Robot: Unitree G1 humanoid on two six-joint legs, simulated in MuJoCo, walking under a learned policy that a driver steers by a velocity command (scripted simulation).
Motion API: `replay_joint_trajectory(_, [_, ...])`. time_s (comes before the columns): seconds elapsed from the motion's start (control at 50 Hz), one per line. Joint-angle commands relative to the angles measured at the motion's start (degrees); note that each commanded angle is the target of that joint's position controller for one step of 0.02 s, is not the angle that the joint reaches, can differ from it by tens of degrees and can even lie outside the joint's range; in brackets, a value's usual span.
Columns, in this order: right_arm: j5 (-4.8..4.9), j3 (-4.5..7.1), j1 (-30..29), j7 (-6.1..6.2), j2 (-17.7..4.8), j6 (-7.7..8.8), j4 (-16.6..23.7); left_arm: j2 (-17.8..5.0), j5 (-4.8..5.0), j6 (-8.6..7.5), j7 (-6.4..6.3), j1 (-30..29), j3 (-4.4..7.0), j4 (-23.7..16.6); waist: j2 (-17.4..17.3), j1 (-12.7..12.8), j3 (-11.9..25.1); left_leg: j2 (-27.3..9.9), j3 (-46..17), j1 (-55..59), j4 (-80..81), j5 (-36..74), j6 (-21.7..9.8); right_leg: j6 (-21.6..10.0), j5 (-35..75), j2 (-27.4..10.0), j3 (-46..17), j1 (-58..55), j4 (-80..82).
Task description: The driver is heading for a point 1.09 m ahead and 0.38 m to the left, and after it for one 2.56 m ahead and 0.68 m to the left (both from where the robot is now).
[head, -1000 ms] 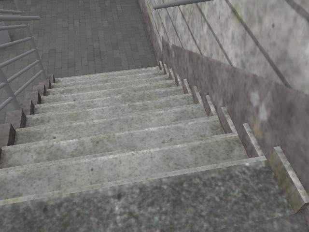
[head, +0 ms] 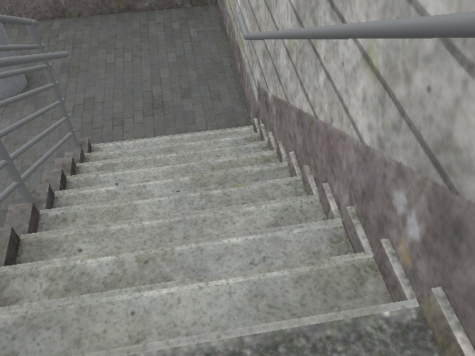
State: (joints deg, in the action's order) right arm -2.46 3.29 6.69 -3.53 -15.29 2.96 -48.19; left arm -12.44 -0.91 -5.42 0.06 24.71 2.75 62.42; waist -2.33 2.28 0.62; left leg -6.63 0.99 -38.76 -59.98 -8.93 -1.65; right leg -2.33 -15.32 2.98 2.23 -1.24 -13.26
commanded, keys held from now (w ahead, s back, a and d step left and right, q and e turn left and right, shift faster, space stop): w+shift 0.22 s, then shift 0.20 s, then q+shift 0.58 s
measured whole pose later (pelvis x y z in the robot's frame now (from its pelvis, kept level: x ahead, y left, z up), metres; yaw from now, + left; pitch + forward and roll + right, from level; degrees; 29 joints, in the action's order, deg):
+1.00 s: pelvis +0.45 +0.10 -0.03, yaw +26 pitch +2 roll -3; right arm 0.6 0.8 10.0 -2.9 -16.2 -2.3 -33.8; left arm -19.4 -0.5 -2.0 -0.9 13.4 3.8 40.9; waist -0.6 3.2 -0.3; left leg -2.6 1.8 -25.4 -45.8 -18.5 0.1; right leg 2.7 -20.3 -7.2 12.3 18.4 -39.7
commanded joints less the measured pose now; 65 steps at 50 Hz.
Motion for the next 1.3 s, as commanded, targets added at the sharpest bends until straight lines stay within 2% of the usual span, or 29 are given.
replay_joint_trajectory(0.02, [0.43, -1.07, -9.8, -0.6, -1.5, -0.34, 8.2, -7.9, 0.57, -2.11, -0.31, -2.9, 0.89, -3.7, 6.1, -1.5, -10.4, -0.9, 0.4, -5.5, 10.9, 7.5, 1.3, -8.9, 0.9, -13.8, -9.6, 8.1, 15.6])
replay_joint_trajectory(0.12, [0.48, -1.48, -15.4, -0.21, -2.4, -1.1, 11.5, -9.7, 0.73, -1.77, 0.25, 0.8, 1.09, -3.7, 4.9, -0.1, -10.8, 1.4, 4.4, 1.1, 22.9, 10.9, -2.8, -7.3, 19.8, -15.7, -2.9, -1.2, 17.9])
replay_joint_trajectory(0.2, [0.81, 0.16, -3.2, 0.28, -6.8, -0.79, 8.8, -15.3, -1.7, 0.44, -0.24, 1.8, 2.15, -4.2, 10.5, -7.2, 1.1, 10.0, 6.6, 19.3, 25.5, -3.5, -6.6, -4.6, 65.3, -18.0, 0.4, -9.3, -10.2])
replay_joint_trajectory(0.24, [-1.26, 2.06, 18.7, 2.32, -12.7, 0.34, 2.7, -8.5, -0.35, 1.66, -0.56, 5.6, 0.49, -5.9, -0.1, -12.8, 16.0, -2.0, -10.6, 53.5, 27.5, -20.4, -10.1, -3.4, 39.5, -12.1, 2.5, 14.4, -50.1])
replay_joint_trajectory(0.26, [-0.87, 2.88, 20.9, 2.14, -15.3, 0.57, 1.9, -2.8, 1.83, 0.25, 0.13, 6.8, -0.43, -7.7, -15.8, -9.7, 23.3, -15.7, -41.1, 64.1, 39.5, -26.4, -13.0, -1.4, -10.6, 0.5, -1.6, 33.2, -70.0])
replay_joint_trajectory(0.28, [0.41, 2.73, 17.0, 2.05, -14.2, 0.92, 2.6, -8.3, 2.03, -0.11, -1.02, 1.7, 0.99, -8.6, -7.6, -9.4, 19.5, -15.9, -42.1, 60.0, 41.0, -4.8, -13.2, -2.7, -8.9, -0.8, -8.7, 38.9, -77.1])
replay_joint_trajectory(0.32, [0.61, 1.05, 10.9, 2.62, -7.6, 2.21, 2.2, -6.8, 2.49, -0.19, -1.78, -3.7, 0.44, -10.0, 2.5, -5.3, 6.2, -13.4, -21.9, 41.2, 38.0, 32.3, -12.2, -2.2, -3.0, -5.9, -7.0, 35.8, -72.2])
replay_joint_trajectory(0.34, [-0.93, -1.19, 14.9, 2.78, -2.2, 4.56, -2.5, 0.1, -5.9, -1.27, 0.61, -4.3, -3.73, -14.9, 2.7, -4.0, 4.8, -10.1, -14.9, 32.6, 38.8, 31.9, -14.1, -0.7, -5.4, -7.8, -12.5, 32.3, -74.5])
replay_joint_trajectory(0.36, [-1.12, -0.77, 11.9, 3.05, -2.6, 5.17, -2.7, 1.7, -6.24, -1.07, 1.69, -5.4, -4.1, -15.5, 1.9, -1.3, 2.4, -9.2, -12.3, 27.3, 40.5, 32.7, -13.8, -0.4, -5.8, -9.2, -11.5, 32.3, -71.6])
replay_joint_trajectory(0.48, [-1.45, -0.07, 2.4, 2.44, -7.5, 8.21, 1.5, -7.0, -2.21, -0.61, 1.6, -10.8, -3.43, -21.5, 1.3, 3.2, 3.4, 0.7, -2.2, 16.0, 43.8, 47.4, -10.7, 5.2, 7.0, -8.9, -4.9, 27.4, -43.2])
replay_joint_trajectory(0.5, [5.47, -0.55, 8.1, 2.3, -5.5, 5.32, -0.8, -5.7, 1.27, 2.9, -0.96, -14.0, -2.29, -19.7, 3.6, 0.7, 2.0, 2.0, -1.3, 21.0, 41.1, 59.2, -8.3, 4.1, 13.9, -5.6, 1.4, 26.7, -37.6])
replay_joint_trajectory(0.52, [-1.39, 0.8, 10.3, 1.67, -11.5, 7.3, 1.7, -6.9, -1.58, 1.75, 1.15, -15.0, -3.82, -23.5, -2.1, 0.2, 2.6, 1.5, -3.8, 18.8, 41.2, 55.9, -7.6, 5.1, 11.2, -5.9, -2.6, 26.4, -35.1])
replay_joint_trajectory(0.56, [-1.65, 3.04, 10.2, 0.67, -15.3, 6.95, 3.6, -9.1, -2.21, 1.79, 1.43, -13.5, -2.72, -21.9, -2.4, 0.8, 4.5, -0.6, -8.0, 24.1, 38.2, 58.2, -8.0, 4.8, 9.7, -4.1, -2.5, 26.9, -36.0])
replay_joint_trajectory(0.62, [-2.29, 1.7, 13.3, 2.04, -9.6, 6.08, 5.6, -10.8, -3.18, 0.34, -0.07, -9.2, -1.67, -20.5, 0.3, 0.5, 7.1, -3.7, -14.7, 32.8, 26.2, 57.9, -8.9, 4.2, 10.5, -5.3, -6.8, 33.8, -39.7])
replay_joint_trajectory(0.66, [-1.25, 1.88, 6.0, 2.31, -11.5, 5.97, 10.2, -11.7, -3.36, 0.23, -1.16, -1.8, -0.9, -19.4, -0.6, 4.5, 7.2, -0.1, -15.1, 21.4, 17.9, 62.2, -7.3, 2.3, 6.1, -1.9, -4.5, 19.2, -34.8])
replay_joint_trajectory(0.68, [2.47, 2.33, 3.0, 1.19, -12.1, 5.58, 10.8, -13.6, -0.73, -0.02, -2.51, 1.0, 0.4, -19.2, 1.3, 7.9, 5.2, 4.2, -13.1, 15.0, 11.9, 54.9, -3.4, -1.2, 14.9, -1.7, -0.9, 10.2, -14.6])
replay_joint_trajectory(0.7, [1.16, 0.17, 5.5, 0.01, -7.3, 5.91, 12.0, -14.9, 1.9, -0.99, -3.94, 5.2, 0.65, -18.2, 8.8, 8.0, 10.7, 9.7, -11.1, 4.5, -5.6, 18.0, 3.1, -10.3, 43.3, -11.5, -9.8, -6.5, -13.6])
replay_joint_trajectory(0.72, [-1.7, -1.94, 18.5, -0.67, 0.5, 6.33, 11.2, -14.4, 0.25, -1.25, -2.94, 3.3, -0.33, -20.4, 15.6, 1.2, 21.7, 12.3, -9.3, -4.8, -21.8, -37.0, 7.5, -28.4, 70.3, -32.3, -29.9, -14.9, -14.9])
replay_joint_trajectory(0.74, [-0.95, -0.99, 19.9, -1.03, -5.0, 5.1, 10.0, -14.3, -3.29, -1.82, -1.31, -7.8, 0.45, -22.7, 2.4, -1.7, 7.5, 7.0, -10.9, -7.6, -25.5, -34.3, 6.1, -25.9, 69.4, -34.2, -28.5, 0.2, -11.4])
replay_joint_trajectory(0.78, [-3.65, -0.61, 14.1, 1.43, -8.4, 2.26, 12.4, -9.4, 0.31, -1.6, -1.23, -16.3, -0.13, -24.2, 4.7, -3.9, 6.3, 1.9, -9.3, -5.0, -21.4, -30.3, 7.1, -17.0, 43.1, -26.3, -19.4, 10.0, -7.5])
replay_joint_trajectory(0.82, [-4.94, -2.54, 11.7, 0.38, -5.0, 1.27, 13.4, -11.5, 0.26, -0.84, -3.6, -19.5, 0.51, -25.5, 5.7, -4.6, 5.3, 2.0, -3.8, 6.3, -23.0, -20.9, 7.8, -13.1, 35.4, -18.2, -7.3, 21.2, -6.6])
replay_joint_trajectory(0.92, [-1.56, -2.01, 10.7, -4.84, -6.4, 0.97, 15.0, -19.1, -2.02, -2.11, -5.6, -18.3, 3.63, -27.9, 7.5, -2.3, 2.9, 2.2, 3.2, 14.1, 0.5, -16.5, 6.5, -7.5, 26.8, -17.5, 2.1, 20.4, -9.3])
replay_joint_trajectory(0.94, [6.19, -0.1, 5.9, -0.2, -5.2, -4.86, 16.5, -14.3, 0.24, 2.12, -2.15, -11.8, 2.68, -22.4, 11.7, -1.2, 4.1, 3.0, 1.8, 12.1, 9.0, -11.5, 2.5, -4.8, 43.1, -18.6, 4.3, 13.1, -18.1])
replay_joint_trajectory(0.98, [4.96, 0.08, 12.9, 2.78, -5.2, -8.18, 15.3, -13.6, 1.25, 4.98, 0.84, -10.0, 2.9, -23.3, 13.8, -3.7, 7.2, 8.7, 5.9, 20.6, 20.1, -8.6, 0.1, -1.1, 46.7, -17.7, 8.2, 11.0, -29.8])
replay_joint_trajectory(1.0, [3.84, 0.89, 19.5, 3.55, -6.2, -8.08, 13.4, -14.7, 2.17, 5.66, 1.5, -12.9, 3.44, -24.3, 8.6, -9.2, 7.9, 9.1, 2.4, 32.4, 30.3, 4.7, -1.8, 2.0, 37.3, -16.1, 10.4, 20.6, -44.4])
replay_joint_trajectory(1.02, [3.53, 2.58, 16.9, 3.88, -15.4, -7.67, 13.5, -10.1, 0.99, 6.9, 1.66, -10.8, 2.79, -27.5, -12.0, -3.3, 3.0, -7.1, -24.4, 41.3, 29.6, 52.4, -6.3, 5.6, -22.0, -7.3, 9.2, 44.9, -62.0])
replay_joint_trajectory(1.04, [5.47, 4.14, 18.3, 3.27, -19.5, -6.92, 15.5, -9.7, -1.12, 8.05, -0.41, -11.4, 1.47, -29.3, -10.2, -5.4, 10.3, -12.2, -30.7, 39.4, 29.4, 68.2, -13.1, 6.8, -25.2, -7.4, -3.5, 46.4, -64.0])
replay_joint_trajectory(1.14, [1.82, 1.68, 3.9, 4.28, -9.5, -7.1, 18.6, -12.5, -1.07, 8.68, -2.64, -11.6, 1.91, -24.8, -3.6, -1.4, 4.4, -1.0, -20.0, 20.6, 33.9, 29.7, -13.8, 6.3, -3.7, -5.0, -3.4, 34.6, -61.6])
replay_joint_trajectory(1.3, [2.38, 2.29, 5.1, 3.4, -9.6, -7.61, 18.6, -8.7, -0.72, 7.74, -1.43, -15.2, 0.26, -26.6, -5.1, -4.4, 5.7, 1.1, -27.9, 26.9, 37.0, 21.8, -13.2, 3.9, -5.5, -0.4, -3.2, 32.7, -51.9])
Keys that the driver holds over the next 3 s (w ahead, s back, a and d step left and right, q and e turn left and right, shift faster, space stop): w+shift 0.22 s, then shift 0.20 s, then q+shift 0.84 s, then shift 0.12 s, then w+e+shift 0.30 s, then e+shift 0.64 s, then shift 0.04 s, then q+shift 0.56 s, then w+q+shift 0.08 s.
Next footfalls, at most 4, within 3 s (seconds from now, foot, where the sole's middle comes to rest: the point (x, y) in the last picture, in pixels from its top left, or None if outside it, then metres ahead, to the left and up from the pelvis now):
0.22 left None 0.39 0.14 -0.78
0.68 right None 0.53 -0.04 -0.78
1.00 left None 0.46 0.21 -0.78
1.50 right None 0.48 0.03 -0.78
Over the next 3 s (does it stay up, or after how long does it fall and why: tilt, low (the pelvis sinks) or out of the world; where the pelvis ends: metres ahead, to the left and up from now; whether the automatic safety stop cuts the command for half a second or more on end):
stays up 0.71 0.11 -0.20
